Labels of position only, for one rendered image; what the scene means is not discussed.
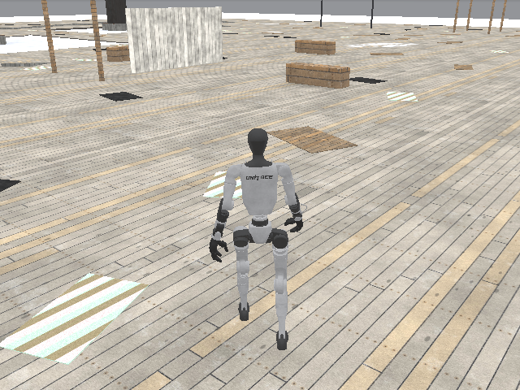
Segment right robot forearm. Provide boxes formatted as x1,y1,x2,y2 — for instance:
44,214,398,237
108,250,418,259
289,193,302,221

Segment robot left shin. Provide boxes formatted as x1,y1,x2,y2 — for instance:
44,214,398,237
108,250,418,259
236,261,249,310

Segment left robot forearm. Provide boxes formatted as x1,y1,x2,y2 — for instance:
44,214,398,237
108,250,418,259
211,198,229,241

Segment robot right hand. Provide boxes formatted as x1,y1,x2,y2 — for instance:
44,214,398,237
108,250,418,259
284,218,303,232

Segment robot right upper arm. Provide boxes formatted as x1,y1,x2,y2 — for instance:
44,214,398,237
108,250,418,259
275,162,297,206

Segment humanoid robot head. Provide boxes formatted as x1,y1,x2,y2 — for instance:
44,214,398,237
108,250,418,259
245,128,272,167

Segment robot left upper arm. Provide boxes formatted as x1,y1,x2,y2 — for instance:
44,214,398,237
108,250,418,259
222,164,242,210

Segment robot left hand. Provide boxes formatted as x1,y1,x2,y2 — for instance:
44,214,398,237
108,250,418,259
209,238,228,262

